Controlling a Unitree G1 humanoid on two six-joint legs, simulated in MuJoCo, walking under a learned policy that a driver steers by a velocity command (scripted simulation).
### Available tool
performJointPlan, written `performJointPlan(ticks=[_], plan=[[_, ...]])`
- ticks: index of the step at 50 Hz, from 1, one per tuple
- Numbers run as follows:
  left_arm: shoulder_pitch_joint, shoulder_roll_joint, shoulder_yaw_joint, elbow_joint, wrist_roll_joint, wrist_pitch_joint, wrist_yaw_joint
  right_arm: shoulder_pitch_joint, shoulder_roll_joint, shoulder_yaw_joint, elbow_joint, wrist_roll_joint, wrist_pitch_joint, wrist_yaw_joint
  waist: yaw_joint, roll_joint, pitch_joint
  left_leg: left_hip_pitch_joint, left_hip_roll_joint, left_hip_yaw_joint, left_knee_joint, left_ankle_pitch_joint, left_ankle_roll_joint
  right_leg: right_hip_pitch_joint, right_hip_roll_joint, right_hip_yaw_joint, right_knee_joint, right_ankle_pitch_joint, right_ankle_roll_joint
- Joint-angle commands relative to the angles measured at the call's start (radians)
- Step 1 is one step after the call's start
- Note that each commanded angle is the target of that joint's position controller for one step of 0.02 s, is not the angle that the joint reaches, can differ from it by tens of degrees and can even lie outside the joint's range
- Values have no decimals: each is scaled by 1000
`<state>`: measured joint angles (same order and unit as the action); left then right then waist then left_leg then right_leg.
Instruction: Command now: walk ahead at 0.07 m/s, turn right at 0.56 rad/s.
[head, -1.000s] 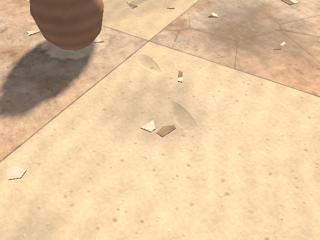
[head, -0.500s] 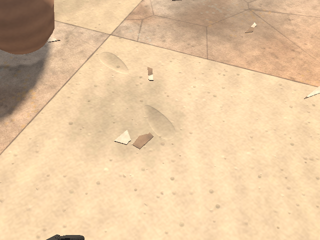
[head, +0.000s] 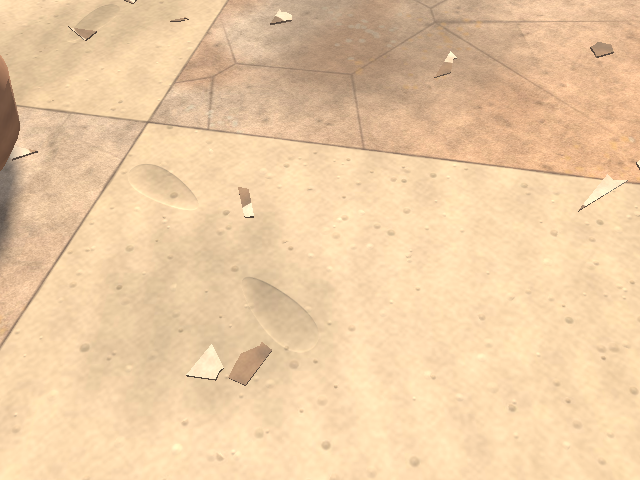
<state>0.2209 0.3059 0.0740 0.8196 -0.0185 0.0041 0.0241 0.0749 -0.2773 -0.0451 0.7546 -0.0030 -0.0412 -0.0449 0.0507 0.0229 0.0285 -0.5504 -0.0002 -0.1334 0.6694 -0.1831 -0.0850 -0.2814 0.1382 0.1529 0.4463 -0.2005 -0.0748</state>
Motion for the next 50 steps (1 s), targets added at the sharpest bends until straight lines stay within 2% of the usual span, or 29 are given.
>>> performJointPlan(ticks=[1,3,4,5,6,7,8,9,11,16,20,22,23,24,25,26,27,28,30,33,36,37,39,40,41,44,47,48,50], plan=[[-29,146,33,-80,-2,7,14,14,-120,-34,-69,6,-26,9,-40,-160,-117,116,-38,11,-118,-45,11,102,-253,299,-30,282,-124],[-63,119,23,-107,-8,13,18,92,-138,-44,-52,5,-43,13,-89,-157,-125,285,9,17,-332,144,52,76,-196,301,58,254,-65],[-18,62,5,-119,6,14,18,120,-198,-57,-58,-13,-41,6,-63,-25,-198,460,205,-121,-316,337,126,-21,-129,216,231,6,-13],[70,36,3,-133,3,6,17,94,-244,-65,-66,-45,-22,3,6,235,-186,574,395,-366,-309,637,308,-258,34,45,410,-462,49],[101,137,23,-119,12,-2,11,126,-179,-56,-71,-37,-16,6,-21,233,-223,578,467,-449,-308,656,388,-321,-29,17,634,-510,94],[90,188,44,-103,2,4,8,99,-130,-42,-91,-25,-14,6,-29,139,-194,549,408,-322,-288,619,363,-333,-63,20,731,-433,119],[75,179,49,-91,-4,20,13,64,-112,-38,-98,-18,-8,7,-23,78,-159,511,330,-203,-280,554,313,-340,-82,-2,770,-366,143],[60,163,49,-96,-2,34,18,44,-109,-36,-101,-11,0,6,-24,70,-135,481,294,-146,-288,483,287,-352,-96,-13,789,-314,157],[38,101,33,-117,-5,46,14,49,-123,-36,-92,-17,11,6,-31,98,-104,401,235,-55,-322,468,290,-300,-91,-62,755,-252,172],[-21,49,7,-164,7,39,6,65,-152,-46,-77,-8,25,6,-58,155,-142,425,250,-4,-331,459,325,-178,-122,-109,477,-225,166],[-29,63,6,-167,9,39,-8,83,-174,-50,-56,8,29,19,-74,173,-137,410,265,-20,-320,368,325,-52,-126,-153,258,-183,132],[17,53,7,-145,11,35,-16,72,-170,-44,-45,23,34,21,-39,157,-116,361,243,-6,-279,287,289,64,-109,-186,25,-22,89],[26,65,10,-140,15,35,-18,115,-150,-37,-24,29,33,22,-36,135,-104,311,216,10,-256,211,237,147,-111,-171,-89,66,60],[42,111,17,-147,23,36,-12,154,-107,-21,-17,8,26,28,-52,30,-140,218,162,59,-167,42,153,276,-231,-26,-106,190,21],[15,172,23,-169,30,44,2,181,-40,1,-32,-41,15,41,-101,-230,-148,86,55,168,-6,-314,60,321,-434,165,-68,479,-75],[9,127,9,-164,55,27,-11,92,-83,-13,-58,-23,16,28,-34,-253,-128,102,53,118,78,-425,35,137,-498,219,-132,347,-204],[-36,101,2,-165,61,7,-18,67,-132,-29,-51,-1,23,20,-41,-198,-68,111,65,98,155,-387,27,91,-441,180,-157,241,-196],[-69,83,-2,-153,54,-7,-17,82,-132,-35,-33,1,31,14,-54,-195,-50,96,65,92,181,-341,21,88,-393,131,-156,208,-158],[-102,73,-8,-142,35,-24,-16,134,-124,-42,0,-8,49,2,-71,-186,-40,118,71,80,217,-282,-2,79,-360,77,-133,326,-131],[-97,54,-13,-116,31,-23,-12,140,-72,-26,11,1,43,5,-68,-164,-66,195,65,102,104,-242,-9,101,-324,23,-91,426,-125],[-91,55,-14,-92,23,-15,-9,134,-68,-21,18,10,39,8,-60,-152,-82,273,50,124,-99,-149,-1,135,-325,45,-58,421,-128],[-83,47,-17,-78,14,-13,-9,166,-60,-16,34,6,38,11,-77,-137,-97,350,40,141,-232,-30,13,121,-306,40,-69,255,-107],[-40,49,-15,-55,19,-18,-14,189,-111,-24,44,-5,39,11,-58,-95,-75,452,66,111,-224,7,54,17,-244,37,-79,-177,-46],[-35,48,-11,-65,21,-21,-16,195,-172,-43,60,7,39,12,-28,-7,-30,397,52,130,-174,-213,103,-41,-179,-21,-80,-365,-30],[-82,65,-9,-72,20,-22,-13,201,-140,-41,57,14,31,17,-65,-9,26,286,49,101,-218,-396,145,-38,-152,-56,-37,-450,-12],[-74,34,-8,-80,-8,-50,-9,219,-109,-30,57,16,-16,21,-62,101,99,231,122,-44,-323,-531,203,-96,-138,-91,99,-430,-17],[-123,-8,-11,-105,-10,-95,-28,295,-177,-48,71,27,-35,28,-79,202,102,371,317,-353,-454,-495,318,-230,-111,-172,257,-246,-14],[-126,-1,-9,-106,-11,-103,-35,280,-176,-48,61,28,-34,28,-74,192,98,385,326,-344,-450,-408,317,-221,-125,-163,230,-259,-27],[-33,5,-3,-64,-13,-110,-44,193,-169,-45,29,38,-24,33,-11,163,55,303,256,-195,-407,-244,257,14,-120,-185,36,-166,-50]])
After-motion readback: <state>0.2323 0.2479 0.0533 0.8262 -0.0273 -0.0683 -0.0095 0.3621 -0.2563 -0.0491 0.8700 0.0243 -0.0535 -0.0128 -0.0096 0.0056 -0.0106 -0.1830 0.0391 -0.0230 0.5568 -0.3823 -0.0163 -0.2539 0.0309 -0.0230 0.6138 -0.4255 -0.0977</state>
